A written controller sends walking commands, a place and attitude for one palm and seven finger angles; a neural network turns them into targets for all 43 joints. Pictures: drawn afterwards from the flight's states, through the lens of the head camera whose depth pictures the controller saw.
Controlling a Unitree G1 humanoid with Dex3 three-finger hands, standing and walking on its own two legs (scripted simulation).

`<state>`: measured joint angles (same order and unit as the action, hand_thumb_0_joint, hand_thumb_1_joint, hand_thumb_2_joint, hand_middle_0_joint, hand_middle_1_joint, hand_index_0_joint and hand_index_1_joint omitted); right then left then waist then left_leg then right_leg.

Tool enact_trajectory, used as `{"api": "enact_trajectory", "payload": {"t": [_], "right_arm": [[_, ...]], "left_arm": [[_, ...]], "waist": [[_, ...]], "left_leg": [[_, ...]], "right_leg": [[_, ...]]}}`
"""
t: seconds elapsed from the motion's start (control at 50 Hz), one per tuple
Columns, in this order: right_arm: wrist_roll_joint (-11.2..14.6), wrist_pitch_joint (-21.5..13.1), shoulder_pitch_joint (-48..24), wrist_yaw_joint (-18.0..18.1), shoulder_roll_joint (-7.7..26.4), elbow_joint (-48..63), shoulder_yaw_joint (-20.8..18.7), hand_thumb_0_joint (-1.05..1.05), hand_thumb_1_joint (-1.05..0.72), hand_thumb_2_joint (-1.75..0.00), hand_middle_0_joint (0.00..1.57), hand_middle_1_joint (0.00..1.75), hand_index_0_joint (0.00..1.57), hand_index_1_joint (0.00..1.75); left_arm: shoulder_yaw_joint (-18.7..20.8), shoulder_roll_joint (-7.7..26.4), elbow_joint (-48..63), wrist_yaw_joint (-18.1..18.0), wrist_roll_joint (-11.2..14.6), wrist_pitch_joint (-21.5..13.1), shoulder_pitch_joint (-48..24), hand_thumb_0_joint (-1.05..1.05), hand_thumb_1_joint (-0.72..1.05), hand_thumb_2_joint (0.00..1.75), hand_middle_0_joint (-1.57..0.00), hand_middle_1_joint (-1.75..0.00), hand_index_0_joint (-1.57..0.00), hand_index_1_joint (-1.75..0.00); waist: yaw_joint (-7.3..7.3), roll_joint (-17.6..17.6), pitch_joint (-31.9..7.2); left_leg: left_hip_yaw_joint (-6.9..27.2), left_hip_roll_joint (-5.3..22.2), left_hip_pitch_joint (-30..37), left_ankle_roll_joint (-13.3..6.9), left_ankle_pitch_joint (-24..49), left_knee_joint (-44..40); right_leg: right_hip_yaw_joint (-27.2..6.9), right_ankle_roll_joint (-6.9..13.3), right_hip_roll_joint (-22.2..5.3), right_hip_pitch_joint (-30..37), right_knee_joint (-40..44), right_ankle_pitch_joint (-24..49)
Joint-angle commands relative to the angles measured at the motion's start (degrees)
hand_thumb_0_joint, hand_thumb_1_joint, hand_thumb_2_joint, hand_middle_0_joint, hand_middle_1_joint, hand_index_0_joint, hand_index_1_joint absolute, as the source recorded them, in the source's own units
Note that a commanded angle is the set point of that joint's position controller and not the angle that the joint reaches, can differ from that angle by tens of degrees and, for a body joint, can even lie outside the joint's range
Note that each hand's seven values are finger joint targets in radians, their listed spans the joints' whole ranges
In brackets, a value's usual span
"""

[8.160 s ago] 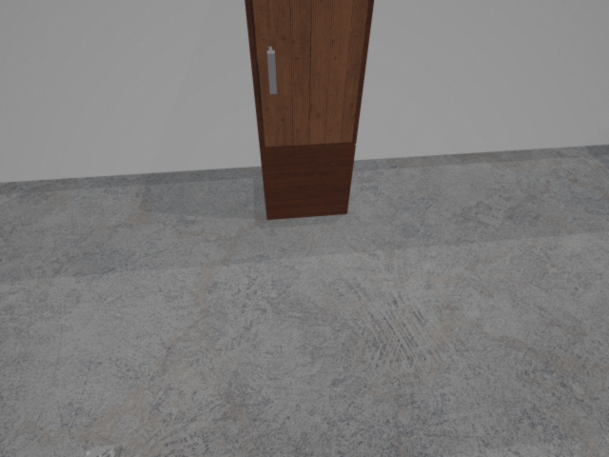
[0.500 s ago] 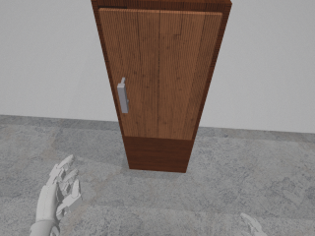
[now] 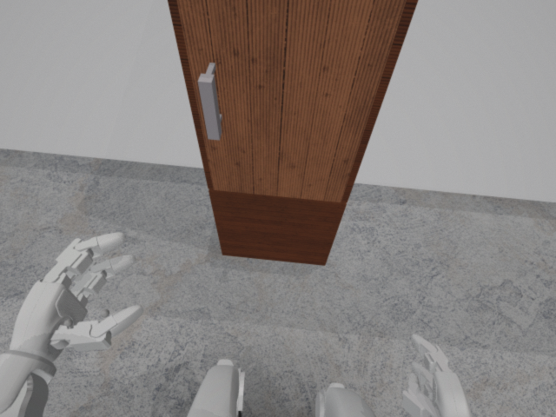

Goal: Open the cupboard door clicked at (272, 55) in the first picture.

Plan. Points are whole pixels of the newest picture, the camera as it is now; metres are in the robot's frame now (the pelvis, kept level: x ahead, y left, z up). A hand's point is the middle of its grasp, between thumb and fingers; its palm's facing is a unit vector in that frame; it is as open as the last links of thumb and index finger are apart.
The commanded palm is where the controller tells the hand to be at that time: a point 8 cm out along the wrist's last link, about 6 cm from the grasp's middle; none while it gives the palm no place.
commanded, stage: raise the hand with hooked fingers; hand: left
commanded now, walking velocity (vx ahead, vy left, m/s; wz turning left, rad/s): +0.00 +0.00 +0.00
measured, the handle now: (213, 102) +0.63 +0.17 +0.06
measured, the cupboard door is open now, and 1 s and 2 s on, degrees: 0 0 0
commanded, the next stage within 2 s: move the hooked fingers beside the handle in 1.38 s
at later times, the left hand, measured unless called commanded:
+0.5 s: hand (73, 289) +0.26 +0.28 +0.06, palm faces -0.03 -1.00 -0.06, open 13.2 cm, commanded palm +0.24 +0.33 +0.07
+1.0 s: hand (71, 251) +0.30 +0.29 +0.08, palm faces -0.05 -1.00 -0.05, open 14.0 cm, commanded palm +0.28 +0.34 +0.08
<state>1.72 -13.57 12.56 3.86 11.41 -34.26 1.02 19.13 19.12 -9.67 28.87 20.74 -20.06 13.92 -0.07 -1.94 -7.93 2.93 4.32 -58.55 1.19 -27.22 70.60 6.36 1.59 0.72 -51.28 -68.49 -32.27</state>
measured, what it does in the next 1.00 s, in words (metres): stands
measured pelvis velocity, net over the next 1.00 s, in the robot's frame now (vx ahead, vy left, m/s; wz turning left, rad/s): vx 0.01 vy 0.02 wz -0.01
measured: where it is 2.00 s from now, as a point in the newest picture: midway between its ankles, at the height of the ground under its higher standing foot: outside the picture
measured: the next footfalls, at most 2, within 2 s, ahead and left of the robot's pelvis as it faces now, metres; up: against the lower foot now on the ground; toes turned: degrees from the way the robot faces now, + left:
none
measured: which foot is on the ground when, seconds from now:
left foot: down 0.00-1.00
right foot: down 0.00-1.00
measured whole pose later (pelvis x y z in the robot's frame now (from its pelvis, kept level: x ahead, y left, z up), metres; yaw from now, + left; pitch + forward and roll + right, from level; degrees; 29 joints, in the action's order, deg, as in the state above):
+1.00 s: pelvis +0.01 +0.02 +0.02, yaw +0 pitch +15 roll -3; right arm 2.1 -11.1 16.5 3.5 16.0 -31.6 1.4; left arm 25.2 24.8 -23.8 32.7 21.1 -19.1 0.2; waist 1.5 -1.6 -7.7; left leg 0.8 3.3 -54.1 -0.7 -25.8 64.4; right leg 4.5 -0.3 -0.2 -47.0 -61.5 -29.8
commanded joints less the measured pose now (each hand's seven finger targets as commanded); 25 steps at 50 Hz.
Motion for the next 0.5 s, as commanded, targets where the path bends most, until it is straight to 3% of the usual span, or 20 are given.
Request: {"api": "enact_trajectory", "payload": {"t": [0.0,0.12,0.16,0.22,0.38,0.48], "right_arm": [[0.34,-3.55,-2.45,0.47,9.76,9.5,-4.99,0.0,-0.9,-0.9,0.2,0.3,0.2,0.3],[0.4,-3.43,-0.51,0.36,11.32,9.4,-4.98,0.0,-0.9,-0.9,0.2,0.3,0.2,0.3],[0.49,-3.61,0.08,0.43,11.69,9.73,-4.83,0.0,-0.9,-0.9,0.2,0.3,0.2,0.3],[0.46,-3.68,0.71,0.48,12.06,9.92,-4.83,0.0,-0.9,-0.9,0.2,0.3,0.2,0.3],[0.61,-2.6,1.11,0.12,12.67,10.55,-4.47,0.0,-0.9,-0.9,0.2,0.3,0.2,0.3],[0.6,-1.86,1.69,0.27,13.09,11.2,-4.13,0.0,-0.9,-0.9,0.2,0.3,0.2,0.3]], "left_arm": [[6.58,9.02,10.46,-2.22,2.67,-4.07,0.12,0.0,0.04,0.53,-0.26,-0.86,-0.26,-0.86],[5.77,9.95,6.86,-2.48,1.54,-6.31,-3.64,0.0,-0.1,0.47,-0.27,-0.94,-0.27,-0.94],[5.51,10.61,9.08,-2.28,1.33,-7.18,-5.11,0.0,-0.15,0.45,-0.27,-0.98,-0.27,-0.98],[6.55,11.9,10.41,-2.5,1.44,-7.34,-6.05,0.0,-0.22,0.42,-0.28,-1.02,-0.28,-1.02],[5.59,11.69,9.28,-2.72,0.64,-5.52,-8.48,0.0,-0.41,0.34,-0.29,-1.14,-0.29,-1.14],[6.37,13.34,7.0,-1.8,0.39,-4.04,-11.48,0.0,-0.5,0.3,-0.3,-1.2,-0.3,-1.2]], "waist": [[-0.93,-0.18,-14.67],[0.51,1.71,-10.88],[0.38,-1.75,-12.65],[0.15,-2.42,-14.0],[0.78,-6.1,-12.01],[1.22,-5.38,-12.1]], "left_leg": [[-0.59,-3.28,13.46,-3.0,10.9,-10.62],[-0.14,-3.37,12.73,-3.06,6.36,-12.06],[0.03,-3.35,15.27,-2.98,5.69,-13.44],[0.79,-3.26,17.68,-2.9,7.02,-14.45],[2.04,-2.89,21.16,-2.08,5.84,-17.42],[2.17,-2.9,22.0,-2.02,6.26,-17.81]], "right_leg": [[-6.13,-1.0,0.59,6.31,14.19,7.75],[-4.88,-0.55,0.93,2.67,14.24,2.87],[-4.1,-0.4,0.81,2.41,13.66,3.49],[-3.04,0.01,1.19,2.74,12.91,5.98],[-1.61,0.04,1.25,1.42,13.2,7.07],[-1.52,0.08,1.46,1.91,13.98,7.63]]}}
